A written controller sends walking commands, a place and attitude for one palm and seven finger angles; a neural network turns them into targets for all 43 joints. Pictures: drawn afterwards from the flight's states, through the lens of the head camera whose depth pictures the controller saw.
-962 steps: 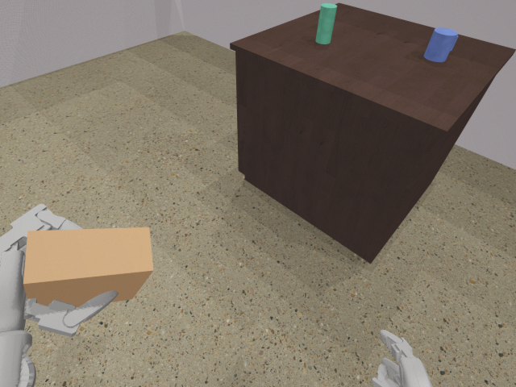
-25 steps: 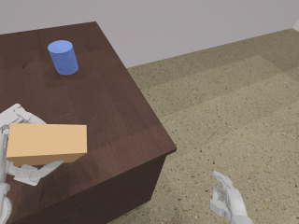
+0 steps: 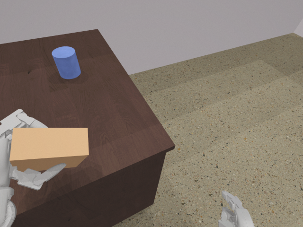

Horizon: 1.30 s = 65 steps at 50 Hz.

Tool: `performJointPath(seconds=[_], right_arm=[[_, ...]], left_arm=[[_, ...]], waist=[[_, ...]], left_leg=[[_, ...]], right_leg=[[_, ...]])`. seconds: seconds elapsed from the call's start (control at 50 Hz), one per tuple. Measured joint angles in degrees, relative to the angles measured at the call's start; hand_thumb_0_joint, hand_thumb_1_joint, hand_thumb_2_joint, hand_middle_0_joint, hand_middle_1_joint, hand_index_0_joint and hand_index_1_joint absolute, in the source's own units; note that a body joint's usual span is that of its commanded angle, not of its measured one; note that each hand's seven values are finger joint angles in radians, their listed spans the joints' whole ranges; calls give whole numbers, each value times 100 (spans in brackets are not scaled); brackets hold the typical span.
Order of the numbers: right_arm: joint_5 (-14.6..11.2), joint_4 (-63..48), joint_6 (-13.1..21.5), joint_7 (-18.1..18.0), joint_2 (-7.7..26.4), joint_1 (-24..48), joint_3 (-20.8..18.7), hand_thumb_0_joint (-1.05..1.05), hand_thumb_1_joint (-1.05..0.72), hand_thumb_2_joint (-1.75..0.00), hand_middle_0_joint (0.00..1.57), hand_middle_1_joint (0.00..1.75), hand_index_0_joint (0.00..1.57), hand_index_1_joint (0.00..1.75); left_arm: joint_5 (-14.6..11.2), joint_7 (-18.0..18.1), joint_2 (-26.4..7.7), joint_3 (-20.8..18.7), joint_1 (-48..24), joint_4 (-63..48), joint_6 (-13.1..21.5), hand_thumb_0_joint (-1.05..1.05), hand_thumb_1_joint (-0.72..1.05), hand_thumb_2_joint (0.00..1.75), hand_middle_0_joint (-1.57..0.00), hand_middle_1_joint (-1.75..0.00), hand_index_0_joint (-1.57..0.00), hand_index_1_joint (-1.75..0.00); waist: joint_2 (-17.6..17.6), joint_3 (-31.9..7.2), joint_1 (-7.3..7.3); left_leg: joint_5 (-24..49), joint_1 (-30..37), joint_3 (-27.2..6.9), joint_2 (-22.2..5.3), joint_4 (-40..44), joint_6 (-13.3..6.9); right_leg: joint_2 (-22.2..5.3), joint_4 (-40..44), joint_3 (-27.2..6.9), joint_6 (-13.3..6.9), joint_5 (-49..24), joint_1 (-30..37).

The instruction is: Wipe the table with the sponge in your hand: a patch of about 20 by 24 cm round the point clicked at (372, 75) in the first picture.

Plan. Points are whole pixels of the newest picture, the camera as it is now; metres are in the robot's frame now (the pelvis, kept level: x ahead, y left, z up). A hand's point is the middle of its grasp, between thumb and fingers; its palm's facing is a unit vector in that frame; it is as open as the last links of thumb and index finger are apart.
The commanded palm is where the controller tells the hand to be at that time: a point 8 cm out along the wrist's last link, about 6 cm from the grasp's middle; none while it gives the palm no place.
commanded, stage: shuffle to correct the standing spot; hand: left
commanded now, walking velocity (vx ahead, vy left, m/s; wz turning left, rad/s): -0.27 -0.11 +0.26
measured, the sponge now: (61, 150) +0.23 +0.21 +0.13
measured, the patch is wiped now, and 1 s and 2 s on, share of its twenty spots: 0.00 0.00 0.00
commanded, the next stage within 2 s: come to a stop and stand still in 0.04 s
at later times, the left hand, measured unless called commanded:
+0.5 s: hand (32, 158) +0.20 +0.25 +0.15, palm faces +0.42 -0.82 -0.39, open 9.7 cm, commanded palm +0.14 +0.28 +0.18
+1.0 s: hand (30, 140) +0.24 +0.27 +0.16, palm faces +0.41 -0.82 -0.40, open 9.7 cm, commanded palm +0.17 +0.29 +0.18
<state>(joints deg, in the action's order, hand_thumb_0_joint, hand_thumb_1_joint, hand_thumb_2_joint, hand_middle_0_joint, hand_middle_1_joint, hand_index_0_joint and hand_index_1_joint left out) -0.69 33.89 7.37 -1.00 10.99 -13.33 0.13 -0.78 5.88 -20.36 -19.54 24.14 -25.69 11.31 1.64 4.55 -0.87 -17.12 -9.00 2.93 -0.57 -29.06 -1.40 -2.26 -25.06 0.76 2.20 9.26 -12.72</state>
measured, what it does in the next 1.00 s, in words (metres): stands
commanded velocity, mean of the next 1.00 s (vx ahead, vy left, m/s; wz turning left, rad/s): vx -0.02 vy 0.00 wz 0.03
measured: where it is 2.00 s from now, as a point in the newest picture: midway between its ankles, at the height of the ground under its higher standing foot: outside the picture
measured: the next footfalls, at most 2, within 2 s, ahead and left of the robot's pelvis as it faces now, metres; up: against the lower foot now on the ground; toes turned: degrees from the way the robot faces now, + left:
none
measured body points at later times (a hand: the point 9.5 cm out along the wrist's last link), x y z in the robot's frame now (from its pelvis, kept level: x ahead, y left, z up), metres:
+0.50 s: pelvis -0.01 -0.01 +0.00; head +0.01 +0.01 +0.45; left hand +0.17 +0.29 +0.17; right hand +0.16 -0.24 -0.08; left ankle -0.01 +0.10 -0.74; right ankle +0.05 -0.15 -0.74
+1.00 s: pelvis +0.02 +0.01 +0.00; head +0.06 +0.03 +0.45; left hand +0.21 +0.31 +0.18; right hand +0.21 -0.21 -0.07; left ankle -0.01 +0.10 -0.74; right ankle +0.05 -0.15 -0.74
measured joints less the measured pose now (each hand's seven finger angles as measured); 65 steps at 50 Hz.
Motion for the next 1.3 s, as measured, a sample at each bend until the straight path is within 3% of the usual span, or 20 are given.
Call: performJointPath(seconds=[0.28, 0.52, 0.56, 0.58, 0.62, 0.68, 0.76, 0.84, 0.92, 1.02, 1.14, 1.3], right_arm=[[19, -63, 43, 13, -5, 108, 6, 1, -90, -90, 21, 30, 20, 30], [0, 34, 36, -73, 84, 28, -45, 1, -90, -90, 21, 30, 20, 30], [105, 57, 204, -101, 44, -64, -54, 1, -90, -90, 21, 30, 20, 30], [87, 125, 214, -68, 15, -26, -19, 1, -90, -90, 21, 30, 20, 30], [60, 118, 193, 27, -4, 53, 36, 1, -90, -90, 21, 30, 20, 30], [36, 15, 215, 170, -3, 137, 60, 1, -90, -90, 21, 30, 20, 30], [37, -60, 188, 178, -45, 152, 61, 1, -90, -90, 21, 30, 20, 30], [49, -47, 123, 64, -105, 157, 71, 1, -90, -90, 21, 30, 20, 30], [44, -32, 116, 8, -88, 209, 55, 1, -90, -90, 21, 30, 20, 30], [43, -20, 117, 23, -16, 343, 21, 1, -90, -90, 21, 30, 20, 30], [47, -94, 29, 8, 2, 464, -11, 1, -90, -90, 21, 30, 20, 30], [28, -185, -62, -49, -49, 406, 6, 1, -90, -90, 21, 30, 20, 30]], left_arm=[[-62, 95, 23, -46, 131, -134, 22, 0, -46, 102, -79, -134, -78, -136], [32, 145, 38, -16, 28, -10, -82, 0, -46, 102, -79, -134, -77, -136], [332, -125, -430, -218, -688, 334, 116, 0, -46, 102, -79, -134, -78, -136], [253, -157, -598, -342, -1038, 632, 248, 0, -46, 102, -79, -134, -78, -135], [83, -95, -609, -557, -1377, 932, 255, 0, -46, 102, -79, -134, -77, -136], [-64, 5, -309, -585, -1048, 681, 218, 0, -46, 102, -78, -135, -77, -137], [-55, -116, -20, -87, -204, 147, 268, 0, -46, 102, -77, -136, -76, -137], [-13, -220, -109, 93, 109, 37, 246, 0, -46, 102, -78, -135, -77, -137], [-23, -141, -211, -106, -55, 57, 159, 0, -46, 102, -78, -135, -77, -136], [-62, 14, -85, -236, -192, -96, 128, 0, -46, 102, -78, -135, -77, -137], [-37, 28, 57, -38, -118, -167, 85, 0, -46, 102, -78, -135, -77, -137], [-62, 20, -60, -28, 42, -168, -33, 0, -46, 102, -78, -135, -77, -137]], waist=[[-32, 77, -15], [-46, -48, -50], [7, 15, -220], [63, 41, -266], [65, 53, -251], [-34, 22, -95], [-68, -35, 29], [25, 15, 11], [58, 120, -67], [36, 124, -111], [39, 48, -78], [58, 32, -41]], left_leg=[[131, -313, -134, -57, -85, 104], [107, -257, -163, 9, -3, 38], [69, -380, -216, 9, -132, 50], [74, -383, -206, 30, -124, 60], [68, -359, -144, 41, -110, 60], [14, -302, -33, 53, -90, 13], [-36, -219, 45, 93, -17, -41], [-64, -149, 15, 116, 19, -50], [-115, -130, -69, 96, -48, -34], [-157, -118, -122, 60, -91, -21], [-145, -91, -132, 60, -63, -28], [-86, -61, -154, 53, -48, -24]], right_leg=[[45, -52, 133, -106, -92, -251], [-17, 19, 157, -65, -50, -178], [-24, -91, 207, -60, -3, -270], [-46, -156, 196, -73, 25, -313], [-54, -213, 132, -75, 53, -348], [-57, -198, 20, -22, 63, -336], [-90, -173, -60, 48, 112, -299], [-115, -187, -31, 60, 180, -235], [-104, -185, 56, 48, 224, -153], [-72, -96, 115, 48, 208, -64], [-71, -26, 127, 57, 178, -12], [-64, 48, 151, 49, 96, 55]])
